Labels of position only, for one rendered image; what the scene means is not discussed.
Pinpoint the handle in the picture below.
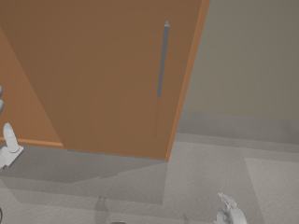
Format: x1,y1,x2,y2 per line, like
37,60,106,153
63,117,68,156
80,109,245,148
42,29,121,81
157,21,170,98

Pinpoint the right robot hand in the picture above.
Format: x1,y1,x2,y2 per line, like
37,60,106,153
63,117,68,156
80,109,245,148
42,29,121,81
213,192,248,224

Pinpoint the wardrobe door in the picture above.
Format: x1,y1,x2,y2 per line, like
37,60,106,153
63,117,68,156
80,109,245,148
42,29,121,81
0,0,202,159
0,27,62,143

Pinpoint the left robot hand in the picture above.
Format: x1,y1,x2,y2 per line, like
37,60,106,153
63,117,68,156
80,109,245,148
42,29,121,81
0,86,24,174

